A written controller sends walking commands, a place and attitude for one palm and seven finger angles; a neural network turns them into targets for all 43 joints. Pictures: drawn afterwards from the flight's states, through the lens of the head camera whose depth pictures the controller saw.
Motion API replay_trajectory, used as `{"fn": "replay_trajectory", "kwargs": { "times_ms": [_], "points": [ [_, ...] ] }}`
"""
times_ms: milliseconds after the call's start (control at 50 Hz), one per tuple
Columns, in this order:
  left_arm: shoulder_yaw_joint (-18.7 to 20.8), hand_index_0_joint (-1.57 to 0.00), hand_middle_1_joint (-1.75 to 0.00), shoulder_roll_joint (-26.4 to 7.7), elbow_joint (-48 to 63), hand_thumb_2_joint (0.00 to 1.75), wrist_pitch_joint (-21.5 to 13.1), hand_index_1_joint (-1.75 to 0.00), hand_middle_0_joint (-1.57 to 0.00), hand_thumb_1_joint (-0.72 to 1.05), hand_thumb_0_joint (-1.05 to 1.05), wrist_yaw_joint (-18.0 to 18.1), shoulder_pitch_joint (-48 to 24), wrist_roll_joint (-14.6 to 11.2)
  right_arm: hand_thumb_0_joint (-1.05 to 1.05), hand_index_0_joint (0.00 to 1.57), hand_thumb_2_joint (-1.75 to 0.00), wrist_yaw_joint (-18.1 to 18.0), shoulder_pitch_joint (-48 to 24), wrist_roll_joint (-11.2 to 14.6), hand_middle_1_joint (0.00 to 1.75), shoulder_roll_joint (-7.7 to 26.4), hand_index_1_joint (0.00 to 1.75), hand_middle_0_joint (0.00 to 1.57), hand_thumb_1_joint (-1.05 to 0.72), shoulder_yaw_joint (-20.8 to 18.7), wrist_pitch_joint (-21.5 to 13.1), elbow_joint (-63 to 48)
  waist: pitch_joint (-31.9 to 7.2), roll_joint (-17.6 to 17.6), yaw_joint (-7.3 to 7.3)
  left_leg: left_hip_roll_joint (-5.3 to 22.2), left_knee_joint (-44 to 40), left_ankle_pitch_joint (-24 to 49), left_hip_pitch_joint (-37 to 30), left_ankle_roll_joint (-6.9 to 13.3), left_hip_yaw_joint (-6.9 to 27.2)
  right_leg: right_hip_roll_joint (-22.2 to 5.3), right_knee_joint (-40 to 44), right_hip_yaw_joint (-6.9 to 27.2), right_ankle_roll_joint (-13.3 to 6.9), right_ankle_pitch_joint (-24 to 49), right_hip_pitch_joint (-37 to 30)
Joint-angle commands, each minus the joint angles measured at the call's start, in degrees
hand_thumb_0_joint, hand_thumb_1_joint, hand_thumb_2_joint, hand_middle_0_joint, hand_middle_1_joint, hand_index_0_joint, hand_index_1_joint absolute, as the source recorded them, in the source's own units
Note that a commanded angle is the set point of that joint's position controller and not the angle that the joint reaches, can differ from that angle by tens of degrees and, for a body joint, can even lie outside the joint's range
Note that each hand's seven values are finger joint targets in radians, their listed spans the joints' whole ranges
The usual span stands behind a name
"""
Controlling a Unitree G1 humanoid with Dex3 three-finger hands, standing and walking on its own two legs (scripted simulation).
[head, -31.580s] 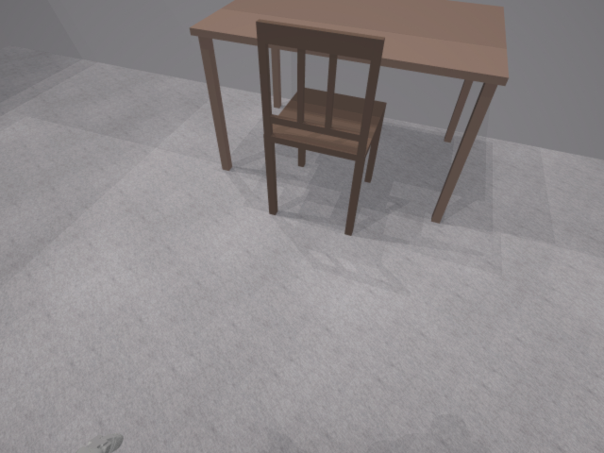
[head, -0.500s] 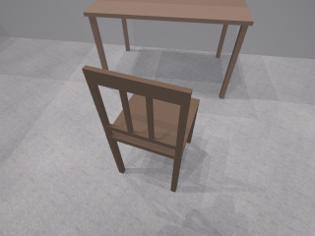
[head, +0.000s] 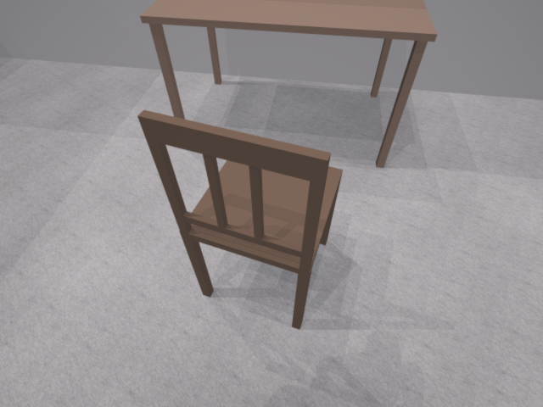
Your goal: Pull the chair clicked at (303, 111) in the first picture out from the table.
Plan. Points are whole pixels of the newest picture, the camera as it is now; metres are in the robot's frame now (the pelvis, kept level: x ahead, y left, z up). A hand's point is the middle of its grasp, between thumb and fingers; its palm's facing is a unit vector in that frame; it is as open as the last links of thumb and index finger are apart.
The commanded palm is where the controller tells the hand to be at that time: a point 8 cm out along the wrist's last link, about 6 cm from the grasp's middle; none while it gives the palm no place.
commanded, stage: look to check the result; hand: left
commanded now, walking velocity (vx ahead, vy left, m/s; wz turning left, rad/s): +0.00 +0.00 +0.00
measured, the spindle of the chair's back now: (216, 192) +0.59 +0.17 -0.12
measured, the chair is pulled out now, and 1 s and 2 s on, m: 0.69 0.69 0.69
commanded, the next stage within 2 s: stand and wait in 0.12 s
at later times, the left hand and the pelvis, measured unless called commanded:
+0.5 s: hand out of the picture -0.01 +0.16 -0.17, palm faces +0.05 -0.98 -0.17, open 7.4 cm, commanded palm none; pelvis +0.00 +0.00 +0.00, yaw +0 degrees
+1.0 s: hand out of the picture -0.01 +0.16 -0.17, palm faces +0.05 -0.98 -0.18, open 7.4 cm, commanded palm none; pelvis +0.00 +0.00 +0.00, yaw +0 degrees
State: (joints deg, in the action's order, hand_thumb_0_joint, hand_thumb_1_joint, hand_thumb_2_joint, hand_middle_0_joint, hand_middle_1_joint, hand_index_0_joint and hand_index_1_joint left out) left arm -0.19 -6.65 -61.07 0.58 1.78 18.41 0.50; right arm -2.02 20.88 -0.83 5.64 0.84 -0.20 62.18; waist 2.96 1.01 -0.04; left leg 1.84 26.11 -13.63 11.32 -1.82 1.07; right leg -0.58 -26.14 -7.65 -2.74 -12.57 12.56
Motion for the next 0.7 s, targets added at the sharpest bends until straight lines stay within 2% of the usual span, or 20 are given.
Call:
{"fn": "replay_trajectory", "kwargs": {
  "times_ms": [0, 60, 120, 220, 280, 380, 460, 520, 580, 600, 680],
  "points": [
    [0.92, -0.2, -0.3, -5.14, 1.5, 0.9, -0.9, -0.3, -0.2, 0.9, 0.0, 0.39, 4.94, -0.23, 0.0, 0.2, -0.9, -0.5, 6.19, 0.16, 0.3, 3.74, 0.3, 0.2, -0.9, -0.78, -0.37, -0.94, 3.02, -0.46, 0.32, 2.69, -4.66, 4.09, 3.78, 4.18, 2.6, -6.51, 7.03, 7.13, -1.68, -0.05, -0.57],
    [0.91, -0.2, -0.3, -5.28, 1.67, 0.9, -1.0, -0.3, -0.2, 0.9, 0.0, 0.37, 4.88, -0.29, 0.0, 0.2, -0.9, -0.5, 6.33, 0.23, 0.3, 3.87, 0.3, 0.2, -0.9, -0.75, -0.44, -0.9, 1.92, -1.27, 0.24, 2.64, -4.32, 4.95, 3.42, 4.08, 2.59, -6.74, 6.75, 7.24, -1.62, 0.96, -1.51],
    [0.95, -0.2, -0.3, -5.27, 1.59, 0.9, -0.77, -0.3, -0.2, 0.9, 0.0, 0.38, 4.8, -0.23, 0.0, 0.2, -0.9, -0.46, 6.38, 0.14, 0.3, 3.68, 0.3, 0.2, -0.9, -0.77, -0.23, -0.87, 4.27, -0.64, 0.28, 2.48, -4.87, 2.64, 4.47, 4.21, 2.55, -6.62, 7.49, 7.35, -1.59, -2.23, 0.06],
    [1.01, -0.2, -0.3, -5.12, 1.68, 0.9, -0.72, -0.3, -0.2, 0.9, 0.0, 0.34, 4.79, -0.23, 0.0, 0.2, -0.9, -0.46, 6.6, 0.08, 0.3, 3.81, 0.3, 0.2, -0.9, -0.84, -0.2, -1.03, 3.75, -0.48, 0.21, 2.54, -5.1, 1.42, 4.47, 4.3, 2.71, -6.42, 7.5, 7.34, -1.5, -3.24, 0.24],
    [1.09, -0.2, -0.3, -5.13, 1.71, 0.9, -0.77, -0.3, -0.2, 0.9, 0.0, 0.27, 4.96, -0.24, 0.0, 0.2, -0.9, -0.48, 6.58, 0.08, 0.3, 3.76, 0.3, 0.2, -0.9, -0.76, -0.43, -1.1, 2.75, 0.05, 0.29, 2.52, -5.27, 2.56, 4.09, 4.41, 2.97, -6.41, 6.88, 7.44, -1.56, -1.91, -0.43],
    [1.09, -0.2, -0.3, -5.12, 1.73, 0.9, -0.91, -0.3, -0.2, 0.9, 0.0, 0.29, 5.15, -0.22, 0.0, 0.2, -0.9, -0.48, 6.42, 0.19, 0.3, 3.84, 0.3, 0.2, -0.9, -0.77, -0.47, -1.15, 2.02, -1.19, 0.29, 2.49, -4.94, 3.44, 3.69, 4.32, 2.8, -6.63, 6.76, 7.2, -1.52, -0.92, -1.06],
    [1.01, -0.2, -0.3, -5.0, 1.56, 0.9, -0.94, -0.3, -0.2, 0.9, 0.0, 0.35, 5.15, -0.25, 0.0, 0.2, -0.9, -0.48, 6.24, 0.16, 0.3, 3.58, 0.3, 0.2, -0.9, -0.74, -0.4, -1.07, 2.82, -0.89, 0.27, 2.49, -4.82, 3.6, 3.53, 4.3, 2.71, -6.66, 6.86, 7.28, -1.63, -1.1, -0.29],
    [0.95, -0.2, -0.3, -4.93, 1.63, 0.9, -0.91, -0.3, -0.2, 0.9, 0.0, 0.37, 5.12, -0.25, 0.0, 0.2, -0.9, -0.56, 6.35, 0.17, 0.3, 3.77, 0.3, 0.2, -0.9, -0.76, -0.43, -0.97, 3.08, 0.88, 0.32, 2.67, -5.03, 3.79, 3.97, 4.3, 2.97, -6.46, 6.55, 7.11, -1.61, -0.6, -0.54],
    [1.05, -0.2, -0.3, -4.96, 1.53, 0.9, -0.97, -0.3, -0.2, 0.9, 0.0, 0.33, 5.34, -0.25, 0.0, 0.2, -0.9, -0.57, 6.27, 0.21, 0.3, 3.7, 0.3, 0.2, -0.9, -0.73, -0.5, -1.05, 2.59, -0.82, 0.42, 2.53, -4.84, 4.39, 3.99, 4.35, 3.07, -6.6, 6.31, 6.96, -1.59, 0.2, -1.26],
    [0.97, -0.2, -0.3, -4.82, 1.37, 0.9, -0.88, -0.3, -0.2, 0.9, 0.0, 0.36, 5.32, -0.21, 0.0, 0.2, -0.9, -0.56, 5.94, 0.23, 0.3, 3.59, 0.3, 0.2, -0.9, -0.74, -0.36, -1.05, 3.71, -1.17, 0.51, 2.51, -4.91, 3.51, 4.14, 4.34, 2.93, -6.67, 6.81, 6.8, -1.6, -0.99, -0.32],
    [1.01, -0.2, -0.3, -4.86, 1.5, 0.9, -0.94, -0.3, -0.2, 0.9, 0.0, 0.32, 5.26, -0.25, 0.0, 0.2, -0.9, -0.58, 6.16, 0.16, 0.3, 3.73, 0.3, 0.2, -0.9, -0.75, -0.41, -1.05, 2.62, -0.5, 0.31, 2.48, -4.73, 3.95, 3.52, 4.32, 2.97, -6.65, 6.57, 6.97, -1.56, -0.56, -0.67]
  ]
}}
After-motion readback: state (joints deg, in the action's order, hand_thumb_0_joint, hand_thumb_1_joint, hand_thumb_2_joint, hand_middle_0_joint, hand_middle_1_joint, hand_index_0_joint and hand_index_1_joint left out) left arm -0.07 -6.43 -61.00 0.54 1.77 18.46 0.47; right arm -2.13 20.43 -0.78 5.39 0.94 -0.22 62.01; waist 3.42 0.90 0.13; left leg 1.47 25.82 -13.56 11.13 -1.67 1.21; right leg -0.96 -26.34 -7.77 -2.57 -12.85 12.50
